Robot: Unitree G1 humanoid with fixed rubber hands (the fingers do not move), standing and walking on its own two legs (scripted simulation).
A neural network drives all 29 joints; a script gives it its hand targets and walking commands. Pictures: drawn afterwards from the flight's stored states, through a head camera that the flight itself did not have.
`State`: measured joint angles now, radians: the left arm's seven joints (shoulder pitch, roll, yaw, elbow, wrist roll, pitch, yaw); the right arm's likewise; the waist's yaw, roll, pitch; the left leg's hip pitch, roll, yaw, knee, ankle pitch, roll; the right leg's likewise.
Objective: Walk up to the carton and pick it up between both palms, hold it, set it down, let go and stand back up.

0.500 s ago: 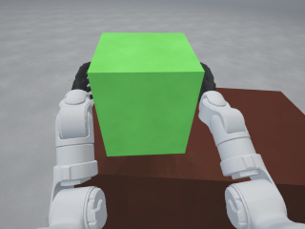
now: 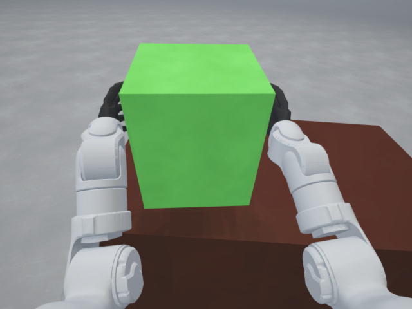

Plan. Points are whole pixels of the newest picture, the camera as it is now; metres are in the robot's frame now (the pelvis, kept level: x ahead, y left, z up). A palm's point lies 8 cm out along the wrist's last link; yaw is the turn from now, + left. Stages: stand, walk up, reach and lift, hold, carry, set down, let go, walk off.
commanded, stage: hold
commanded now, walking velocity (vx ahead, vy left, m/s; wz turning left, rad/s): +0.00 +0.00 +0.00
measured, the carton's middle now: (196, 126) +0.40 +0.01 +0.22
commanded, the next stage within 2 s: none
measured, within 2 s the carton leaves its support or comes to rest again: neither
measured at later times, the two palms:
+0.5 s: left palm (112, 123) +0.36 +0.16 +0.25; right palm (280, 130) +0.36 -0.14 +0.24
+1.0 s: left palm (112, 123) +0.36 +0.16 +0.25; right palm (279, 130) +0.36 -0.14 +0.24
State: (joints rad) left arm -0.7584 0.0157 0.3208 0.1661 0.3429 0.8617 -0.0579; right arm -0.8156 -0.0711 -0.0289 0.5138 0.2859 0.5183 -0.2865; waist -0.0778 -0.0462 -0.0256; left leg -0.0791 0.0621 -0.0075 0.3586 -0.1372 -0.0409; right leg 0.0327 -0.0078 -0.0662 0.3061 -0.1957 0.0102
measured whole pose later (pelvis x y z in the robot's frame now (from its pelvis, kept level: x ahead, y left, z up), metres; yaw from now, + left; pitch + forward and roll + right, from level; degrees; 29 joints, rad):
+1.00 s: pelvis +0.00 +0.00 +0.00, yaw +0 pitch -10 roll -1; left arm -0.76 0.00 0.33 0.14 0.37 0.86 -0.06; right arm -0.79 -0.06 -0.03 0.52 0.28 0.47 -0.28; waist -0.09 -0.05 0.00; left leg -0.05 0.06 -0.01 0.36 -0.14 -0.04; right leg 0.06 -0.01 -0.06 0.31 -0.20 0.01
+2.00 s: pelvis +0.00 +0.00 +0.00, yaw +0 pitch -8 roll -1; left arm -0.75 0.01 0.32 0.15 0.33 0.86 -0.05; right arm -0.81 -0.08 -0.02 0.51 0.30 0.52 -0.29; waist -0.08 -0.04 -0.03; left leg -0.08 0.06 -0.01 0.36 -0.14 -0.04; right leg 0.03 -0.01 -0.06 0.31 -0.20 0.01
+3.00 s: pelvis +0.00 +0.00 +0.00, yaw +0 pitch -8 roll -1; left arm -0.74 0.01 0.31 0.16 0.33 0.86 -0.04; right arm -0.81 -0.08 -0.02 0.51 0.30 0.52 -0.29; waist -0.08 -0.04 -0.03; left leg -0.08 0.06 -0.01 0.36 -0.14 -0.04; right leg 0.03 0.00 -0.06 0.31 -0.20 0.01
